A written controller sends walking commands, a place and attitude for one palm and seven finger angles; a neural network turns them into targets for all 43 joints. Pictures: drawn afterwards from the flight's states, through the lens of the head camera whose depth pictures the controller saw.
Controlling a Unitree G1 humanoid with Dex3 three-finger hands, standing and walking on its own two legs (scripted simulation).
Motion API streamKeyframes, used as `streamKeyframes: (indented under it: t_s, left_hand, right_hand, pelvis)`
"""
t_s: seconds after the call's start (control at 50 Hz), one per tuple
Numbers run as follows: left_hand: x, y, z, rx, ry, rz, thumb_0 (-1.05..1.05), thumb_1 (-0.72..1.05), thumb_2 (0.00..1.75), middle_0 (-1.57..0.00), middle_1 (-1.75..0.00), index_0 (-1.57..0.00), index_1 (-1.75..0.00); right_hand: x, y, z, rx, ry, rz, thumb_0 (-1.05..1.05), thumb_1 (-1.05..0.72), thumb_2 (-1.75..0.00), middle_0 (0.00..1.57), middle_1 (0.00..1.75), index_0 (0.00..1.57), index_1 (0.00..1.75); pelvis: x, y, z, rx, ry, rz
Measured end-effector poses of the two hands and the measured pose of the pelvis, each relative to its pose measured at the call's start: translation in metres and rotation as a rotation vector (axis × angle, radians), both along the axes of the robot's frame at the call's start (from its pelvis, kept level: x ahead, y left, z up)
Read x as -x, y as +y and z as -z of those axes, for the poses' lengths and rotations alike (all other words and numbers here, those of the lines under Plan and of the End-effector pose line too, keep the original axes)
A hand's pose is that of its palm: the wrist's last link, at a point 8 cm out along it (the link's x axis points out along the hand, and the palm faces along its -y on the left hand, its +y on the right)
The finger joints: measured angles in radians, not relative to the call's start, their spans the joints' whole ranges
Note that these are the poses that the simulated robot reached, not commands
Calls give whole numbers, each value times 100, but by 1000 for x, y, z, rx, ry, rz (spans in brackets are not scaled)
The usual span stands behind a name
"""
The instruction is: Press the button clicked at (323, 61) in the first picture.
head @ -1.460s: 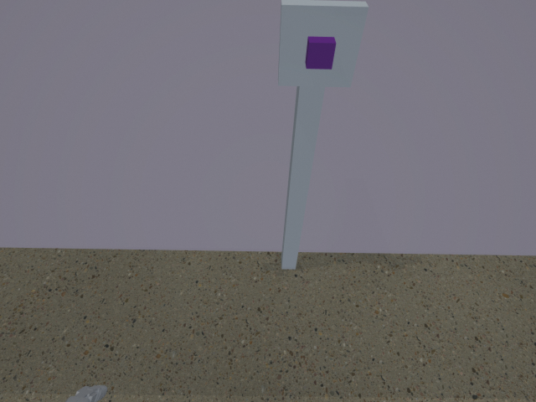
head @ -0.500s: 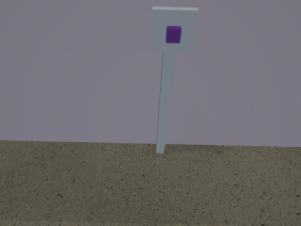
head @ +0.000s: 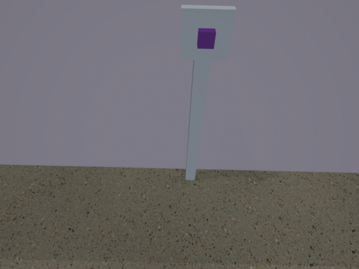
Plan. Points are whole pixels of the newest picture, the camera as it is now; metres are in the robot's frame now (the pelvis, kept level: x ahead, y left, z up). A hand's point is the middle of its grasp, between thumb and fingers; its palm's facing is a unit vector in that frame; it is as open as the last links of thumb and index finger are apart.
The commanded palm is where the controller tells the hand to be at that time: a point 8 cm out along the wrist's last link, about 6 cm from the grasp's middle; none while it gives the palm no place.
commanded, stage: take the last steps up to it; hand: left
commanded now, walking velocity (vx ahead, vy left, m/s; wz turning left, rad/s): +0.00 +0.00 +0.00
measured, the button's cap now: (206, 38) +0.74 -0.03 +0.17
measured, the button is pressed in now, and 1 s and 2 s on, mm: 0 0 0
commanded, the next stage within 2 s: come to a stop and stand still in 0.84 s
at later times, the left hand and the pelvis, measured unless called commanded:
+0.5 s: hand out of the picture +0.04 +0.14 -0.18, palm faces +0.02 -0.98 -0.20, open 7.4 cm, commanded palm none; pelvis +0.07 -0.04 -0.02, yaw -2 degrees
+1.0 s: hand (148, 244) +0.23 +0.11 -0.20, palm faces -0.01 -0.99 -0.12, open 7.4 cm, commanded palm none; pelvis +0.23 -0.06 -0.01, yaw -5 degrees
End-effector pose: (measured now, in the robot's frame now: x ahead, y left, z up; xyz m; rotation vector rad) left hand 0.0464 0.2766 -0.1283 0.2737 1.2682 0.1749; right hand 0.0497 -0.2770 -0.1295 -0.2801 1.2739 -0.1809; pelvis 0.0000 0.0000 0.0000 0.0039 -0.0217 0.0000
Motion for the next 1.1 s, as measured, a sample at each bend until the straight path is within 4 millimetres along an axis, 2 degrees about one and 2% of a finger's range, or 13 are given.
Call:
streamKeyframes:
  t_s: [0.26, 0.36, 0.46, 0.5, 0.54, 0.6, 0.68, 0.74, 0.82, 0.86, 0.92, 1.02, 1.1]
  left_hand:
    - [5, -12, 10, 29, 39, -10, 0, 91, 90, -20, -29, -20, -30]
    - [13, -37, 21, 72, 115, -8, 0, 91, 90, -20, -29, -20, -30]
    - [8, -72, 26, 99, 148, -36, 0, 91, 90, -20, -29, -20, -30]
    - [9, -85, 25, 105, 134, -76, 0, 91, 90, -20, -29, -20, -30]
    - [14, -99, 22, 112, 156, -101, 0, 91, 90, -20, -29, -20, -30]
    - [24, -117, 18, 132, 236, -117, 0, 91, 90, -20, -29, -20, -30]
    - [28, -137, 16, 165, 340, -124, 0, 91, 90, -20, -29, -20, -30]
    - [20, -145, 19, 188, 389, -135, 0, 91, 90, -20, -30, -20, -30]
    - [-9, -144, 35, 213, 418, -138, 0, 91, 90, -20, -30, -20, -30]
    - [-35, -139, 45, 217, 407, -118, 0, 91, 90, -20, -30, -20, -30]
    - [-92, -128, 49, 200, 315, -76, 0, 91, 90, -20, -30, -20, -30]
    - [-197, -120, 37, 170, 84, -37, 0, 91, 90, -20, -29, -19, -30]
    - [-255, -124, 25, 133, -14, -12, 0, 93, 90, -19, -29, -19, -30]
  right_hand:
    - [2, 12, 7, -28, 16, 20, 0, -90, -90, 20, 30, 21, 29]
    - [15, 19, 20, -77, 49, 85, 0, -90, -90, 20, 30, 21, 30]
    - [31, 10, 36, -110, 140, 139, 0, -90, -90, 20, 30, 21, 30]
    - [29, 6, 34, -115, 193, 132, 0, -90, -90, 20, 30, 21, 30]
    - [15, 1, 31, -117, 205, 128, 0, -90, -90, 20, 30, 21, 29]
    - [-22, -4, 28, -121, 158, 127, 1, -91, -90, 20, 30, 20, 29]
    - [-86, -5, 26, -127, 57, 119, 1, -91, -90, 20, 30, 20, 29]
    - [-140, -3, 25, -125, -16, 96, 0, -92, -90, 20, 30, 20, 29]
    - [-203, 4, 28, -106, -121, 72, 0, -91, -90, 20, 30, 20, 29]
    - [-220, 5, 28, -92, -162, 86, 0, -91, -90, 20, 30, 20, 29]
    - [-222, 4, 22, -84, -153, 115, 0, -91, -90, 20, 30, 21, 29]
    - [-213, -21, 7, -34, -75, 142, -2, -95, -90, 20, 30, 21, 30]
    - [-206, -34, 6, -43, 1, 155, -1, -94, -90, 20, 30, 21, 29]
  pelvis:
    - [-11, -2, 4, -5, 6, 13]
    - [-30, -13, 10, -21, 17, 46]
    - [-55, -35, 18, 1, 20, 39]
    - [-66, -42, 16, 2, 25, 31]
    - [-77, -47, 13, 0, 29, 35]
    - [-95, -51, 10, 1, 37, 40]
    - [-121, -54, 10, 8, 45, 50]
    - [-143, -54, 14, 18, 44, 56]
    - [-179, -51, 27, 29, 29, 69]
    - [-193, -51, 32, 20, 19, 88]
    - [-210, -53, 25, 8, 4, 98]
    - [-235, -61, 10, 12, 10, 88]
    - [-250, -75, 5, 14, 11, 81]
